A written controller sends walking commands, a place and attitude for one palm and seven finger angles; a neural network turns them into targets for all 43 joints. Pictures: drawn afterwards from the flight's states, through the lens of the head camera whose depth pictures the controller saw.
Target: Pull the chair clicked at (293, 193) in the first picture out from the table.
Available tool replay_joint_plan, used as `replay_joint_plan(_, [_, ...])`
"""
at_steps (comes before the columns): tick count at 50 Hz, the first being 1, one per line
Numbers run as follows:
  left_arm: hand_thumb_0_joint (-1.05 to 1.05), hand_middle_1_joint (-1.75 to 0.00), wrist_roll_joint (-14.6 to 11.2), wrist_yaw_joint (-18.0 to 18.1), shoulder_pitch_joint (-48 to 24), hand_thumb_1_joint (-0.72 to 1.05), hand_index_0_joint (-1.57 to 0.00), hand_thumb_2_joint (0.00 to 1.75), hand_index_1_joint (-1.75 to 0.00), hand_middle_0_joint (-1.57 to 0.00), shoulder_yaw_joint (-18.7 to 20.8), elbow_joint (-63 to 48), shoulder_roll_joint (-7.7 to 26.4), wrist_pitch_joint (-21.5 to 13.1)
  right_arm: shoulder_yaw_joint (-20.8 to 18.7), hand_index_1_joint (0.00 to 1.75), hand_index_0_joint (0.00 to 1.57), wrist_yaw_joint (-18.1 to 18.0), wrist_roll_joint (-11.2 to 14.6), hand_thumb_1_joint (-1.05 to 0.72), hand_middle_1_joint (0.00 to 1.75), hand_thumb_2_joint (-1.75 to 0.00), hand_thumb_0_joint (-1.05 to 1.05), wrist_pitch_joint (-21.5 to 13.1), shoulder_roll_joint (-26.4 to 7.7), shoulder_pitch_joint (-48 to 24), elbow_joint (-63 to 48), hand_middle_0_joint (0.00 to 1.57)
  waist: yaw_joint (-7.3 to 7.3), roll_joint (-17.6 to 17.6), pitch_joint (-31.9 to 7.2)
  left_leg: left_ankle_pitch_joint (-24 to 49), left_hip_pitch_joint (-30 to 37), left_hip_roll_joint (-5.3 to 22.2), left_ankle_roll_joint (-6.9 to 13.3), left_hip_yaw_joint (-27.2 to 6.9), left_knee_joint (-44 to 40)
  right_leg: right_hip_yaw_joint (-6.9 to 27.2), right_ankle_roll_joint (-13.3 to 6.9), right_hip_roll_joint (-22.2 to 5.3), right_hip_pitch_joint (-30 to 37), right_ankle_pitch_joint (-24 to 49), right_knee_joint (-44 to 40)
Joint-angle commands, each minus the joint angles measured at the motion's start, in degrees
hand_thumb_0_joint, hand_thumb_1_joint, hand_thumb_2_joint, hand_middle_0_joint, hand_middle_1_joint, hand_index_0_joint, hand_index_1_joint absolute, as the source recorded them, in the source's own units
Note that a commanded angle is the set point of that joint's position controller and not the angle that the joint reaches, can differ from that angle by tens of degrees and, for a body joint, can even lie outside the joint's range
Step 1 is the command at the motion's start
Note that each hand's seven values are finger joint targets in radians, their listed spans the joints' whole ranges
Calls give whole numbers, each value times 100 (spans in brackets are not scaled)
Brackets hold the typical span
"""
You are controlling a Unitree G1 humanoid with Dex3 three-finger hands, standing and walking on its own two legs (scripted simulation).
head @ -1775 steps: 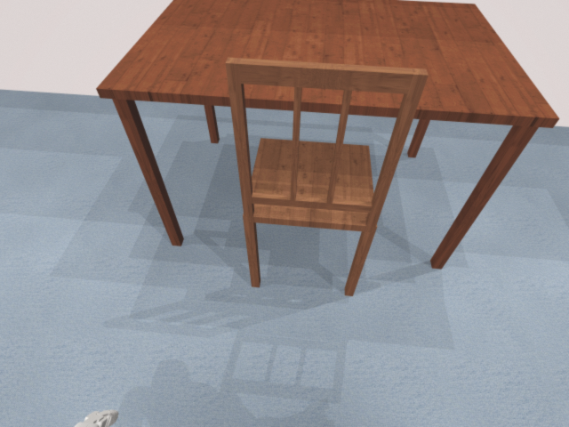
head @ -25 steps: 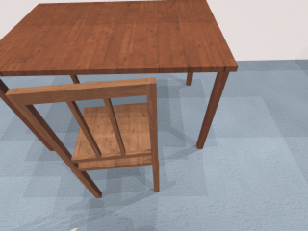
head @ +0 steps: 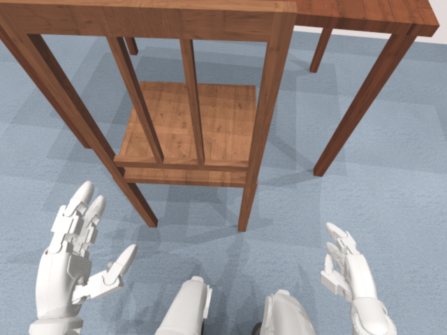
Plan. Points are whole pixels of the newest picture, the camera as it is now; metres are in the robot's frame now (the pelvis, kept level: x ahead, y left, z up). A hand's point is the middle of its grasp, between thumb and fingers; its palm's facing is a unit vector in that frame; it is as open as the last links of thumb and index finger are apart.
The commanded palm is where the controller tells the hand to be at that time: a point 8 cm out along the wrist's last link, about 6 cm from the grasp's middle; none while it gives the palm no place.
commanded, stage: raise the hand toward the chair's back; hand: left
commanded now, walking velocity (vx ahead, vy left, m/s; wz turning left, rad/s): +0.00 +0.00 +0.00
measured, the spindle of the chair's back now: (143, 113) +0.48 +0.24 +0.05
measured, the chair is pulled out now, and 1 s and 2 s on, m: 0.17 0.17 0.17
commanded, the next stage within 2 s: aim the fingers beside a spindle in 1.50 s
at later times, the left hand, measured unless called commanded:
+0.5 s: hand (133, 239) +0.24 +0.18 +0.05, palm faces +0.02 -1.00 -0.05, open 15.0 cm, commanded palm +0.21 +0.25 +0.08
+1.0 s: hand (108, 205) +0.27 +0.21 +0.10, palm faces +0.18 -0.98 -0.08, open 16.9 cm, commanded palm +0.24 +0.25 +0.09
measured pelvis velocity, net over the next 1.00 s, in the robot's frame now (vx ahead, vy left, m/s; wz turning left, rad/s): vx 0.02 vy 0.00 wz -0.01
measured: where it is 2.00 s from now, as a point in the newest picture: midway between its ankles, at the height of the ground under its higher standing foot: outside the picture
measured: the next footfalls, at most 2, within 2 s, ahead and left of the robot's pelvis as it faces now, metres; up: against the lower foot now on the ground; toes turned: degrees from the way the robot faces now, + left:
none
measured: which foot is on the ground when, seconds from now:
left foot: down 0.00-1.00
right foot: down 0.00-1.00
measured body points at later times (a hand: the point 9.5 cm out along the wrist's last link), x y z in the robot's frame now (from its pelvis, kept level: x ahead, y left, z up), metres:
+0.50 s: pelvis +0.01 +0.01 +0.01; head +0.10 +0.02 +0.45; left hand +0.23 +0.23 +0.06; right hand +0.19 -0.24 -0.07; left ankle +0.03 +0.13 -0.62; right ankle +0.04 -0.11 -0.62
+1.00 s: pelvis +0.02 +0.00 +0.03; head +0.10 +0.00 +0.47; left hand +0.26 +0.26 +0.11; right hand +0.20 -0.24 -0.06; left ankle +0.03 +0.13 -0.62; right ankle +0.04 -0.11 -0.62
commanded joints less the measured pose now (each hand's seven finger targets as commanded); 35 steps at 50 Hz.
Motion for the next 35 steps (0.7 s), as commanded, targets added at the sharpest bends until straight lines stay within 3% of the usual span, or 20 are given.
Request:
replay_joint_plan(1, [0,-19,38,-588,-451,18,-13,59,-19,-13,-367,-776,94,113,-324,30,20,-237,155,-90,30,-90,0,-260,-885,473,-542,20,-751,-202,-1677,1213,910,-26,346,81,-1005,300,102,232,676,924,-1192])
replay_joint_plan(3, [0,-18,31,-721,8,13,-12,57,-18,-12,-107,-535,329,919,-318,30,20,-304,268,-90,30,-90,0,-79,-888,377,-733,20,-504,-409,-1828,986,823,-63,318,121,-1254,338,130,191,1097,716,-1377])
replay_joint_plan(4, [0,-18,23,-702,95,11,-12,56,-18,-12,103,-601,496,1301,-310,30,20,-329,306,-90,30,-90,0,22,-859,330,-827,20,-362,-347,-1977,1005,853,-88,307,150,-1370,353,135,166,1340,717,-1438])
replay_joint_plan(5, [0,-17,57,-590,288,8,-12,55,-17,-12,490,-396,718,1674,-308,30,20,-359,325,-90,30,-90,0,150,-830,235,-863,20,-195,-435,-2037,1107,877,-107,302,172,-1471,326,122,189,1571,776,-1449])
replay_joint_plan(6, [0,-17,13,-478,91,6,-12,54,-17,-12,585,-918,744,1827,-286,30,20,-359,324,-90,30,-90,0,214,-785,245,-983,20,-127,-313,-2283,1329,1060,-105,287,168,-1554,295,129,146,1725,983,-1429])
replay_joint_plan(8, [0,-16,-44,-82,-104,1,-11,52,-16,-11,851,-1556,793,1866,-269,30,20,-367,275,-90,30,-90,0,250,-622,207,-1047,20,-24,-121,-2446,1744,1320,-102,276,189,-1594,231,132,151,1899,1374,-1370])
replay_joint_plan(10, [0,-15,-64,368,-384,-3,-11,50,-15,-11,1122,-2048,972,1479,-236,30,20,-365,208,-90,30,-90,0,202,-556,188,-948,20,32,68,-2377,2085,1476,-61,245,123,-1556,155,91,210,1777,1561,-1260])
replay_joint_plan(13, [0,-14,-25,613,-437,-10,-10,47,-14,-10,578,-1906,478,626,-218,30,20,-224,95,-90,30,-90,0,72,-545,387,-657,20,-282,87,-1882,2255,1502,-9,193,80,-1431,59,67,266,1230,1617,-1123])
replay_joint_plan(16, [0,-13,146,368,-496,-17,-9,44,-13,-9,47,-1298,272,213,-238,30,20,-161,59,-90,30,-90,0,-39,-704,370,-529,20,-543,201,-1411,1673,1212,21,203,69,-1389,89,56,265,750,1036,-1158])
replay_joint_plan(18, [0,-12,236,95,-244,-22,-9,42,-12,-9,-199,-761,212,374,-245,30,20,-188,128,-90,30,-90,0,-56,-823,421,-592,20,-614,82,-1048,969,913,14,208,60,-1551,122,48,247,665,466,-1345])
replay_joint_plan(20, [0,-12,206,-116,-117,-27,-8,40,-12,-8,-73,-554,396,742,-270,30,20,-254,217,-90,30,-90,0,-58,-881,453,-690,20,-550,-1,-1056,719,842,-29,241,118,-1670,233,47,223,944,281,-1585])
replay_joint_plan(23, [0,-11,134,-109,-355,-34,-8,37,-11,-8,536,-1085,970,1101,-289,30,20,-357,243,-90,30,-90,0,-13,-885,462,-863,20,-335,130,-1681,1124,1175,-68,264,209,-1768,283,65,194,1472,686,-1620])
replay_joint_plan(25, [0,-10,52,140,-720,-38,-7,35,-10,-7,1046,-1635,1332,1039,-274,30,20,-398,195,-90,30,-90,0,2,-807,455,-862,20,-207,334,-1982,1506,1380,-72,246,196,-1791,255,54,219,1690,1027,-1547])
replay_joint_plan(26, [0,-9,-2,271,-706,-41,-7,34,-9,-7,1098,-1790,1209,928,-262,30,20,-386,158,-90,30,-90,0,-11,-746,452,-867,20,-160,463,-2106,1809,1555,-75,241,211,-1762,228,45,222,1723,1316,-1486])
replay_joint_plan(28, [0,-9,-78,451,-793,-45,-6,32,-9,-6,1096,-1825,1029,631,-250,30,20,-321,100,-90,30,-90,0,-37,-678,533,-728,20,-191,541,-2135,2359,1741,-67,196,194,-1653,177,35,249,1693,1831,-1353])
replay_joint_plan(30, [0,-8,-81,474,-807,-50,-6,30,-8,-6,965,-1552,862,431,-252,30,20,-245,65,-90,30,-90,0,-52,-682,570,-598,20,-312,494,-1989,2470,1701,-58,184,180,-1565,157,45,281,1566,1953,-1335])
replay_joint_plan(31, [0,-8,-46,397,-739,-50,-6,30,-8,-6,709,-1200,637,429,-234,30,20,-211,66,-90,30,-90,0,-56,-702,516,-551,20,-433,407,-1735,2249,1584,-41,185,192,-1536,144,65,286,1401,1816,-1363])
replay_joint_plan(33, [0,-8,43,152,-693,-50,-6,30,-8,-6,369,-651,473,571,-218,30,20,-195,102,-90,30,-90,0,-60,-795,506,-534,20,-590,175,-1292,1665,1272,-39,202,198,-1588,164,79,284,1245,1377,-1520])
replay_joint_plan(35, [0,-8,117,-157,-586,-50,-6,30,-8,-6,189,-127,456,926,-200,30,20,-238,178,-90,30,-90,0,-38,-888,528,-608,20,-645,-16,-1048,1240,1088,-62,245,219,-1665,237,85,273,1274,1015,-1725])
